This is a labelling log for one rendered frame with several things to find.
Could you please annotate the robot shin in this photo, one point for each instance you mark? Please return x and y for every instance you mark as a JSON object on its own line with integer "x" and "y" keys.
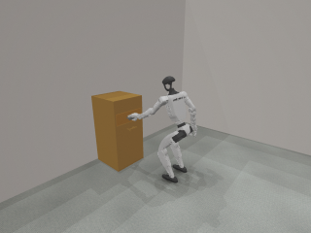
{"x": 165, "y": 161}
{"x": 177, "y": 154}

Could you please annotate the right robot forearm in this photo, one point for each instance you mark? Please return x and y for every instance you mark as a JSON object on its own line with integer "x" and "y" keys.
{"x": 193, "y": 118}

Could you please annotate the right robot upper arm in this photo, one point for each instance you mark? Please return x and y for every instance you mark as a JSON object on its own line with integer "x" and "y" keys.
{"x": 191, "y": 108}

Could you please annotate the left robot shin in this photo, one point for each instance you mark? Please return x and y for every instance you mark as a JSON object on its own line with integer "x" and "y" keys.
{"x": 165, "y": 161}

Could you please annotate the left robot upper arm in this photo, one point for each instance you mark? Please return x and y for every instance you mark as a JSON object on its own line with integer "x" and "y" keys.
{"x": 160, "y": 102}

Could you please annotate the drawer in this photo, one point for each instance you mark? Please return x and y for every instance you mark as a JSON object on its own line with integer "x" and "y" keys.
{"x": 122, "y": 118}

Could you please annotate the right robot hand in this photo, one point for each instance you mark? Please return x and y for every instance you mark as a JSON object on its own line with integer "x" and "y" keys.
{"x": 194, "y": 127}

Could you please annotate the right robot shin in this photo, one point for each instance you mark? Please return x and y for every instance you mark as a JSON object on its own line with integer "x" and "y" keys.
{"x": 177, "y": 154}

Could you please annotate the left robot forearm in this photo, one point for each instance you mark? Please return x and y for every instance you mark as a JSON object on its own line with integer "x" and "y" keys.
{"x": 145, "y": 114}

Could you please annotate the left robot hand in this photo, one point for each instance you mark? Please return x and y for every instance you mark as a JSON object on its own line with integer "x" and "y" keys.
{"x": 133, "y": 115}

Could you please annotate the cabinet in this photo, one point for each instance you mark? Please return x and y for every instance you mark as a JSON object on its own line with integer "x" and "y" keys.
{"x": 116, "y": 145}

